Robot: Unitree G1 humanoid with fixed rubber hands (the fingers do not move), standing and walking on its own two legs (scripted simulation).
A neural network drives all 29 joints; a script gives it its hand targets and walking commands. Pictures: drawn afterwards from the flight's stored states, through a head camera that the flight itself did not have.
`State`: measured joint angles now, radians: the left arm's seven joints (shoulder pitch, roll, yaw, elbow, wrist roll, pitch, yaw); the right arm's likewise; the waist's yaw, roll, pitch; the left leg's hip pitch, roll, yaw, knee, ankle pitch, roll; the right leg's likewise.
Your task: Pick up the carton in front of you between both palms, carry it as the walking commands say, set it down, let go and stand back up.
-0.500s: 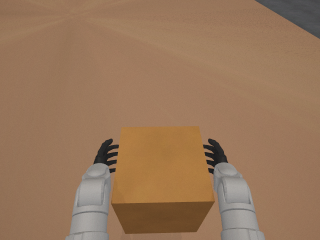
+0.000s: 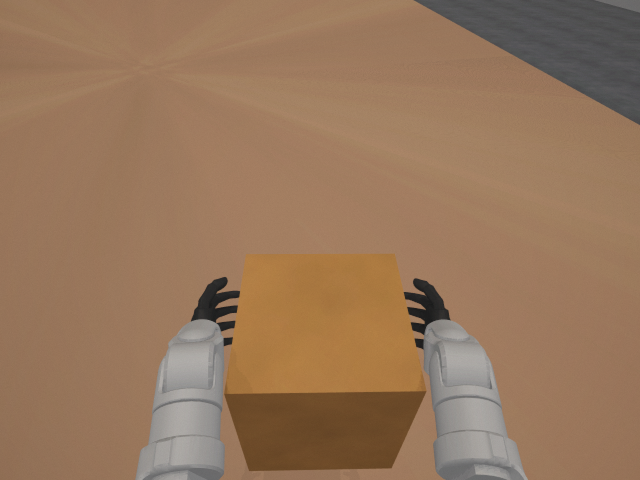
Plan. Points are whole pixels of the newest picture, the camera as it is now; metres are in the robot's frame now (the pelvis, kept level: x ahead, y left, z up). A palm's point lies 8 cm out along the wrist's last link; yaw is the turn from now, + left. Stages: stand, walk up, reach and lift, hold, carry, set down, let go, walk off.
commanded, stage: set down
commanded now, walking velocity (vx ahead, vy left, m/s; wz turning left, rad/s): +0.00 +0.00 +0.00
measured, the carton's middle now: (320, 364) +0.30 +0.00 -0.03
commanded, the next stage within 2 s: none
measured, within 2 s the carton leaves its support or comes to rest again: neither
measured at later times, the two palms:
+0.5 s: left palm (222, 353) +0.35 +0.15 -0.07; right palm (406, 348) +0.36 -0.14 -0.07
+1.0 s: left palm (232, 379) +0.39 +0.16 -0.23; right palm (384, 369) +0.41 -0.14 -0.23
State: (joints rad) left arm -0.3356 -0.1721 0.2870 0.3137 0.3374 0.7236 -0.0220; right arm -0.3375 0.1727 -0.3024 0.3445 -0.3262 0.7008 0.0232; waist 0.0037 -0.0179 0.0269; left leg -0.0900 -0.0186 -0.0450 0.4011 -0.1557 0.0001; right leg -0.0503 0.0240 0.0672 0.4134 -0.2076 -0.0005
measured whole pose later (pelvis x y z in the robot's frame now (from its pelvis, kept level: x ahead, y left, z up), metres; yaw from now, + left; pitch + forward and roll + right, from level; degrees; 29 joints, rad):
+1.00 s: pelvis -0.03 -0.01 -0.16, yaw -1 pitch +41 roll +0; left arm -0.75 -0.13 0.51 0.53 0.27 0.26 0.01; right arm -0.80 0.08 -0.45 0.63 -0.26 0.24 -0.01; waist 0.03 -0.02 -0.19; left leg -1.59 -0.07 -0.10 1.27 -0.38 -0.04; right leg -1.56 0.10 0.08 1.30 -0.45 0.02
